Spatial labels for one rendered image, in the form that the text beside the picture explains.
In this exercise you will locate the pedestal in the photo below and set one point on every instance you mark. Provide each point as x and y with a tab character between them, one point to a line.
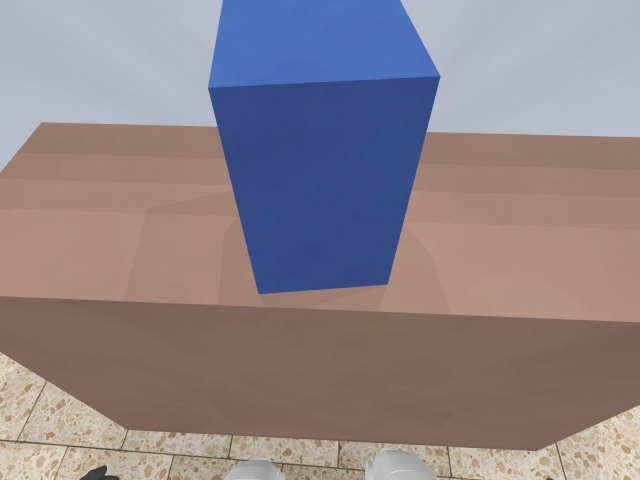
511	318

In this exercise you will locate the robot thigh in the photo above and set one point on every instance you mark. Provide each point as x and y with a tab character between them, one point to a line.
397	465
255	470

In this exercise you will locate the left robot thigh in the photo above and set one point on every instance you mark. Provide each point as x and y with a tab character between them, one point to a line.
255	470

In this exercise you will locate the right robot thigh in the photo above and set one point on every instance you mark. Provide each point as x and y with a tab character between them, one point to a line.
397	465

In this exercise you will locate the carton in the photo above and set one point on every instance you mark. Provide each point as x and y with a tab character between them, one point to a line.
322	108

